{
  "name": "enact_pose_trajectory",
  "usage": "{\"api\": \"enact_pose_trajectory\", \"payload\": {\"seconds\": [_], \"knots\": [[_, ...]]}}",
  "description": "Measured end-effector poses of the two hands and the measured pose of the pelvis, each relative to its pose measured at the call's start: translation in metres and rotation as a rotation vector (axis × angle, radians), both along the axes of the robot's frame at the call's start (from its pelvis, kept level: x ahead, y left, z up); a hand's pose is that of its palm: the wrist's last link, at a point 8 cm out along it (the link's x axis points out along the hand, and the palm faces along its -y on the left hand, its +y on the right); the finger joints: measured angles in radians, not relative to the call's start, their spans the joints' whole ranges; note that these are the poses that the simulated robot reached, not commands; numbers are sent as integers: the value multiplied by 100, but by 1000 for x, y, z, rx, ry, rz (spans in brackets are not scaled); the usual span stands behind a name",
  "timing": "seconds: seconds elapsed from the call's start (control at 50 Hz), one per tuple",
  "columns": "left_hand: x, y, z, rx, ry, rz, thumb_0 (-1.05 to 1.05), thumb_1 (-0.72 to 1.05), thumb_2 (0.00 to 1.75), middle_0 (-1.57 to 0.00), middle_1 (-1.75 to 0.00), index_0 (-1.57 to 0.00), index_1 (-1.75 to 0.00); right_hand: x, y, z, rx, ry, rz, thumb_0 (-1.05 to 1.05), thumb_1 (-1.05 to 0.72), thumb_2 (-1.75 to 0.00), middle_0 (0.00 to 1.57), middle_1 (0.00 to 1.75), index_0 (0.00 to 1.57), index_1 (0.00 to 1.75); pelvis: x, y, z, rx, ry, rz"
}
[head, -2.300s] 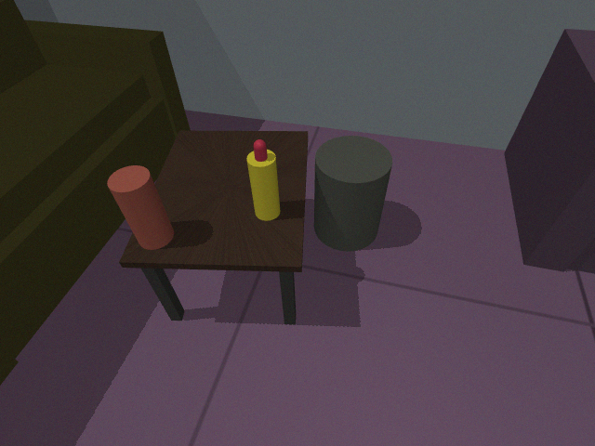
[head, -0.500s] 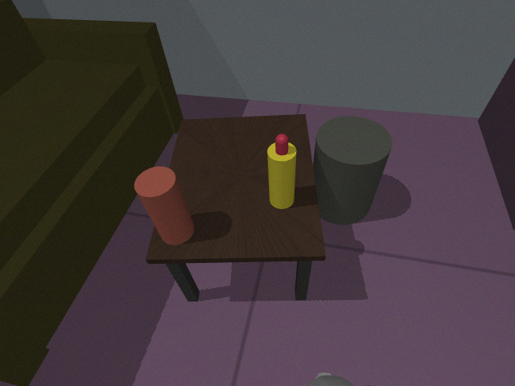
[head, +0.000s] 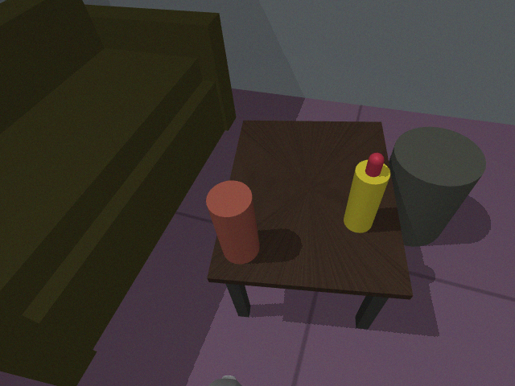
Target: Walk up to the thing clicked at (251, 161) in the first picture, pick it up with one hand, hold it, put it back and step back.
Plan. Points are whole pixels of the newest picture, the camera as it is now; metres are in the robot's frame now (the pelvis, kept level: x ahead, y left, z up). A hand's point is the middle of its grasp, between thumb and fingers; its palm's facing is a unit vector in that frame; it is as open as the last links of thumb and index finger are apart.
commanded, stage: walk up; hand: right
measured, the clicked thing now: (366, 192) +0.62 -0.22 -0.20
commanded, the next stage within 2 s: stand in 1.82 s
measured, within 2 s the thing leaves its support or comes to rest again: neither
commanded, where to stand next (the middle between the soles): +0.10 +0.03 m, yaw -4 degrees
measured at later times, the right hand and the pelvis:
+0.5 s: hand out of the picture +0.10 -0.22 -0.14, palm faces +0.04 +0.91 -0.42, open 7.4 cm; pelvis +0.03 +0.06 +0.00, yaw -5 degrees
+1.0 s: hand out of the picture +0.06 -0.23 -0.12, palm faces +0.06 +0.93 -0.37, open 7.4 cm; pelvis +0.03 +0.04 +0.03, yaw -6 degrees
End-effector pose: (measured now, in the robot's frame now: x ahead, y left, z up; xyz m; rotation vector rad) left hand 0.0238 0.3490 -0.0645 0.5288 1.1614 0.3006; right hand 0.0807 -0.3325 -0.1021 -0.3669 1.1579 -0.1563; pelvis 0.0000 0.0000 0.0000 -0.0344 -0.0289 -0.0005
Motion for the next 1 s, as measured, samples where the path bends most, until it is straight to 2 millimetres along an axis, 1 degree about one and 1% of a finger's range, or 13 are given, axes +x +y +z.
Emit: {"api": "enact_pose_trajectory", "payload": {"seconds": [0.04, 0.1, 0.16, 0.2, 0.3, 0.4, 0.48, 0.52, 0.58, 0.64, 0.78, 0.88, 1.0], "knots": [[10, 22, -17, -9, 14, 9, 1, 90, 89, -21, -30, -21, -30, 10, 19, 2, -23, -22, 1, 1, -91, -90, 20, 30, 20, 30, 5, 17, -7, 33, -12, -4], [28, 35, -32, -45, 29, 22, 1, 90, 89, -21, -30, -21, -30, 17, 46, 10, -25, -38, -7, 1, -91, -90, 20, 30, 21, 30, 14, 34, -5, 12, -7, -9], [48, 37, -37, -97, 26, 8, 1, 90, 89, -21, -30, -21, -30, 20, 67, 20, -27, -44, -24, 0, -91, -90, 20, 30, 21, 30, 25, 46, 3, 10, 3, -14], [60, 36, -39, -131, 20, 0, 1, 90, 89, -21, -30, -21, -30, 22, 77, 24, -31, -49, -26, 0, -90, -90, 21, 30, 21, 30, 30, 54, 6, 14, 6, -16], [84, 31, -44, -183, 31, -25, 1, 90, 89, -21, -30, -21, -30, 24, 89, 22, -48, -53, -39, 0, -90, -90, 21, 30, 21, 30, 39, 68, 8, 22, 3, -39], [105, 25, -46, -193, 36, -57, 1, 90, 89, -21, -30, -21, -30, 16, 88, 15, -57, -55, -72, 0, -90, -90, 21, 30, 21, 30, 37, 69, 5, 26, 1, -62], [119, 17, -45, -183, 14, -87, 1, 90, 89, -21, -30, -21, -30, 6, 77, 7, -59, -48, -93, 0, -90, -90, 21, 30, 21, 30, 33, 60, 0, 30, 7, -85], [122, 11, -42, -178, -1, -97, 1, 90, 89, -21, -30, -21, -30, 2, 70, 3, -56, -41, -105, 1, -90, -90, 21, 30, 21, 30, 30, 55, -1, 11, 1, -91], [124, 2, -36, -181, -25, -118, 1, 90, 89, -21, -30, -21, -30, -4, 64, 3, -47, -35, -125, 1, -90, -90, 21, 30, 21, 30, 27, 49, 2, 25, -4, -94], [126, -5, -33, -191, -34, -127, 1, 90, 89, -21, -30, -21, -30, -10, 60, 4, -39, -43, -136, 1, -90, -90, 21, 30, 21, 30, 26, 47, 5, 46, -15, -98], [133, -21, -26, -226, -66, -133, 1, 90, 89, -21, -30, -21, -30, -24, 56, 10, -27, -24, -142, 1, -90, -90, 21, 30, 21, 30, 23, 41, 13, 44, -24, -103], [129, -29, -24, -246, -44, -121, 1, 90, 89, -21, -30, -21, -30, -29, 56, 15, -16, 4, -140, 1, -90, -90, 21, 30, 21, 30, 23, 37, 21, 48, -18, -103], [122, -32, -22, -253, 1, -96, 1, 90, 89, -21, -30, -21, -30, -27, 55, 17, -9, 30, -148, 1, -90, -90, 21, 30, 21, 30, 27, 35, 28, 43, -14, -105]]}}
